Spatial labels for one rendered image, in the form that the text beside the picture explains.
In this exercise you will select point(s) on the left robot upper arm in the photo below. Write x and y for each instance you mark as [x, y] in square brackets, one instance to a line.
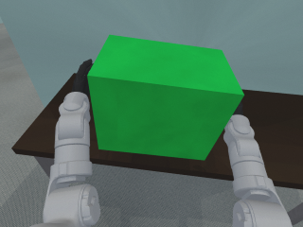
[71, 206]

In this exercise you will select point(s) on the left robot forearm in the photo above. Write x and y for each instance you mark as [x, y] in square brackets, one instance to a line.
[72, 144]

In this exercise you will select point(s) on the right robot forearm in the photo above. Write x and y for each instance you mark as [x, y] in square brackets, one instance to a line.
[250, 178]

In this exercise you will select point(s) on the table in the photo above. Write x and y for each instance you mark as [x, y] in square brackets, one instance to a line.
[276, 118]

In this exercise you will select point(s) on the left robot hand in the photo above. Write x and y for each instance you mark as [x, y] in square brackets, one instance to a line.
[80, 83]

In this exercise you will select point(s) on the carton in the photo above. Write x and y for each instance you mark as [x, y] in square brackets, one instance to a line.
[159, 98]

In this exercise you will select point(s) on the right robot hand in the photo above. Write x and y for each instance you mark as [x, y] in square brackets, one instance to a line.
[239, 110]

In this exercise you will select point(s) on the right robot upper arm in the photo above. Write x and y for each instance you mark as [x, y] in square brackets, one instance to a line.
[252, 213]

